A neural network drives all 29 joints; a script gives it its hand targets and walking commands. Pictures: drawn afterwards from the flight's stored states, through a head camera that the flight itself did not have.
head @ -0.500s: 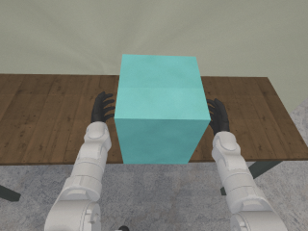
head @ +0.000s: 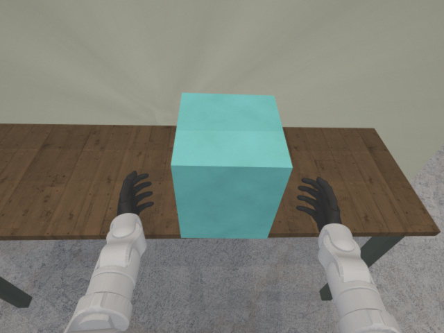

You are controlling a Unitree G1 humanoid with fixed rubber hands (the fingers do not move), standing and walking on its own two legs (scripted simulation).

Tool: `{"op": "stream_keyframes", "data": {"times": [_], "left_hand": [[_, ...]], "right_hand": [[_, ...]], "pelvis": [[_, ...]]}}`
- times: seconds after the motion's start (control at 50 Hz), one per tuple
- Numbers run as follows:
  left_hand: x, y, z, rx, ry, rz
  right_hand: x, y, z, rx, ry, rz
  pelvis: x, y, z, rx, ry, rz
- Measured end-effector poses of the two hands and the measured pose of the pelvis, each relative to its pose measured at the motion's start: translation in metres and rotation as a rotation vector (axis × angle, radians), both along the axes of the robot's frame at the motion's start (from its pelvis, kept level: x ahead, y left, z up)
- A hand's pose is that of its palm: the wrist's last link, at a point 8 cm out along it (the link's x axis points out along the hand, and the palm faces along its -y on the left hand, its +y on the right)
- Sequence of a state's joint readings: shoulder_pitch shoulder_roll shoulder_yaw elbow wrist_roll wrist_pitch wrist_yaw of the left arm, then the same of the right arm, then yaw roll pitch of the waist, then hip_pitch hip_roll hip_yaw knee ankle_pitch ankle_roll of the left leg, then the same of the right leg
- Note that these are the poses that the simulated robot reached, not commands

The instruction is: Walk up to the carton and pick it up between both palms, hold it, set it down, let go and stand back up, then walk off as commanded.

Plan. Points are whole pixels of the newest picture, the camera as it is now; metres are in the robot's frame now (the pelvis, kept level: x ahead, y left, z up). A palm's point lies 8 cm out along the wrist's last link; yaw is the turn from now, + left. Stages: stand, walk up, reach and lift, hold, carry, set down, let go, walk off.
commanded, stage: set down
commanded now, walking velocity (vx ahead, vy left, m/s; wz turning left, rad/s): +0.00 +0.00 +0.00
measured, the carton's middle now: (226, 168) +0.45 +0.01 +0.03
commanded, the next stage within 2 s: let go in 1.94 s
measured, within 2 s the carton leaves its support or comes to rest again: neither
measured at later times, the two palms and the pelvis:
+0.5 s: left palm (116, 246) +0.26 +0.21 +0.01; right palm (345, 258) +0.25 -0.20 +0.02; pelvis +0.01 -0.01 +0.00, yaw +1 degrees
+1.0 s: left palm (108, 266) +0.23 +0.21 +0.00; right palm (348, 288) +0.21 -0.20 +0.01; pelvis +0.02 +0.00 +0.00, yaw +0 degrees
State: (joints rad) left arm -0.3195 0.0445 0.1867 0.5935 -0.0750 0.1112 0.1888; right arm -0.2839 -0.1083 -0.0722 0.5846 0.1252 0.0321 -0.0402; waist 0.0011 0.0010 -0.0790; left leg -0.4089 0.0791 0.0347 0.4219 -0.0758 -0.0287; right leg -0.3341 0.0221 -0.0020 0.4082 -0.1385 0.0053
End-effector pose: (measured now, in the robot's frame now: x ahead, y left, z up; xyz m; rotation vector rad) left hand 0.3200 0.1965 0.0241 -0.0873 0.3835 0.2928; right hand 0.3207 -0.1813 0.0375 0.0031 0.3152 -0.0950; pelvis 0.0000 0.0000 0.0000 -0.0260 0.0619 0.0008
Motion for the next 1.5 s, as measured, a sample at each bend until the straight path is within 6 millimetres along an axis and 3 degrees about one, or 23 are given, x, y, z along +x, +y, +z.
{"op": "stream_keyframes", "data": {"times": [0.34, 0.64, 0.9, 1.26, 1.5], "left_hand": [[-0.052, 0.012, -0.015, 0.013, 0.032, 0.015], [-0.066, 0.014, -0.015, 0.024, 0.029, -0.017], [-0.093, 0.021, -0.026, 0.043, 0.091, -0.039], [-0.089, 0.017, -0.034, 0.033, 0.136, -0.062], [-0.085, 0.013, -0.044, 0.032, 0.196, -0.069]], "right_hand": [[-0.056, -0.022, -0.014, -0.003, 0.01, -0.048], [-0.078, -0.018, -0.019, -0.004, 0.029, -0.038], [-0.11, -0.019, -0.028, -0.003, 0.083, -0.056], [-0.11, -0.017, -0.031, 0.003, 0.102, -0.043], [-0.108, -0.02, -0.048, 0.017, 0.189, -0.034]], "pelvis": [[0.012, -0.004, 0.004, 0.021, -0.077, 0.01], [0.014, -0.003, 0.004, 0.026, -0.096, 0.011], [0.019, 0.002, 0.005, 0.029, -0.115, 0.002], [0.024, 0.004, 0.005, 0.029, -0.121, -0.007], [0.033, 0.001, 0.006, 0.034, -0.113, -0.009]]}}
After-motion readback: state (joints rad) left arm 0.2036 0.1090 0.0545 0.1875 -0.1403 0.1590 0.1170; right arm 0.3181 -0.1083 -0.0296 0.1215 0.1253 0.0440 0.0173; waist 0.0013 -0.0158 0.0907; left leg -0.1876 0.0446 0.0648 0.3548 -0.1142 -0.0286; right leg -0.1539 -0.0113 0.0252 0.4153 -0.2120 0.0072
